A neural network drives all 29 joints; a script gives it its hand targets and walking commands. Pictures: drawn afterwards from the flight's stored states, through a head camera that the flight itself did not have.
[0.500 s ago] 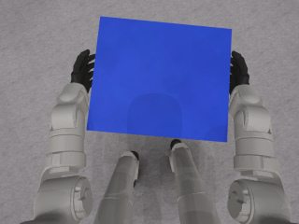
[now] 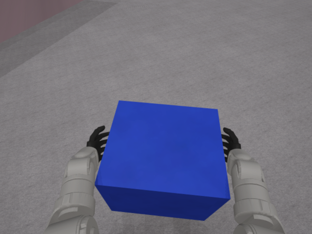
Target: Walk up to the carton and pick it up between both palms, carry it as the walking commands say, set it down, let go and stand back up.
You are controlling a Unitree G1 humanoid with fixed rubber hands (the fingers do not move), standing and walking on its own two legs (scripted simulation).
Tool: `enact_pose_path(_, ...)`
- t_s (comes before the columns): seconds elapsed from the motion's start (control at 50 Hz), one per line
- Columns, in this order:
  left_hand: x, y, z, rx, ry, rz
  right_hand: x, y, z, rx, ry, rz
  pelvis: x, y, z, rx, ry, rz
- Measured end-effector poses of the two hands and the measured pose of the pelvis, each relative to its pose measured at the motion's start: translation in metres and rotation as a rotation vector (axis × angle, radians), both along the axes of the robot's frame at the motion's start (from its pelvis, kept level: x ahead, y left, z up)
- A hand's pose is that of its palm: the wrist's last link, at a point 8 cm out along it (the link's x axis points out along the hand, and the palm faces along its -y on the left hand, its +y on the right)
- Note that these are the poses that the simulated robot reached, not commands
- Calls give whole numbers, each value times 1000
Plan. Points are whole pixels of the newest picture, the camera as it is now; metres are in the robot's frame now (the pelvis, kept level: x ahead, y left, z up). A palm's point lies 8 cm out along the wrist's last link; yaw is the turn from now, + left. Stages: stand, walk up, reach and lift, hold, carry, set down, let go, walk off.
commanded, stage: reach and lift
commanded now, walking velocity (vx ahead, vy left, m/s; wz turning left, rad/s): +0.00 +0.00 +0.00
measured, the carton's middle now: (162, 162) +0.35 -0.01 -0.03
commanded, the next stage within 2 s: hold in 1.72 s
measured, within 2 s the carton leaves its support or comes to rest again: neither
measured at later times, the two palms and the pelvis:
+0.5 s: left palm (84, 156) +0.34 +0.19 +0.05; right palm (231, 154) +0.31 -0.19 +0.05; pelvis +0.08 +0.02 +0.04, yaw +2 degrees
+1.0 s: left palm (71, 164) +0.31 +0.20 +0.07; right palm (223, 150) +0.33 -0.17 +0.05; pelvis +0.01 +0.00 +0.03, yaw +1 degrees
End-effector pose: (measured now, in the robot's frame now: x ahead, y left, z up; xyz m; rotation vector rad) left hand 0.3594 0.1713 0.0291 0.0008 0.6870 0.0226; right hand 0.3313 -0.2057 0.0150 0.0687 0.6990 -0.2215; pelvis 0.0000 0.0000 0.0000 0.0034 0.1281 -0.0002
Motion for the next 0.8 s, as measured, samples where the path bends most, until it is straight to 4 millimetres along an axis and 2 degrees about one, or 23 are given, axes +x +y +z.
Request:
enact_pose_path(0.22, -11, 18, -7, 45, 88, -13, -7, 18, -9, -17, 93, 37, 48, 8, 25, -10, -28, 22)
enact_pose_path(0.34, -15, 25, 3, 23, 51, 13, -4, 26, 8, -18, 53, 36, 66, 15, 31, -17, -34, 29)
enact_pose_path(0.46, -19, 20, 14, -7, 5, 14, -11, 21, 28, -19, 4, 17, 76, 18, 35, -22, -68, 32)
enact_pose_path(0.56, -29, 11, 18, -15, 6, -4, -30, 12, 35, -28, 5, -3, 74, 17, 37, -21, -112, 35)
enact_pose_path(0.66, -42, 4, 19, -2, 27, -10, -45, 6, 33, -22, 27, -4, 62, 14, 37, -15, -151, 28)
enact_pose_path(0.8, -56, 9, 23, 61, 43, 14, -43, 10, 22, -17, 46, 65, 33, 9, 35, 1, -173, 8)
